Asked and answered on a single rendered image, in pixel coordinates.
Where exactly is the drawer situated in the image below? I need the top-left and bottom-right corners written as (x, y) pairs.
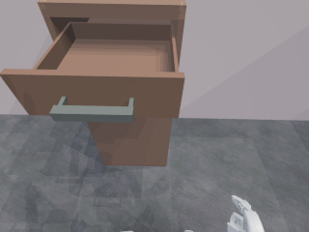
top-left (0, 21), bottom-right (185, 119)

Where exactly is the right robot hand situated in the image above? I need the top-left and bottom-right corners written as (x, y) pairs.
top-left (227, 195), bottom-right (265, 232)

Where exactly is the cabinet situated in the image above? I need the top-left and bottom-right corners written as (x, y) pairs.
top-left (37, 0), bottom-right (186, 167)

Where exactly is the handle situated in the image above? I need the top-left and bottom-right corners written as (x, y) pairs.
top-left (49, 96), bottom-right (134, 123)

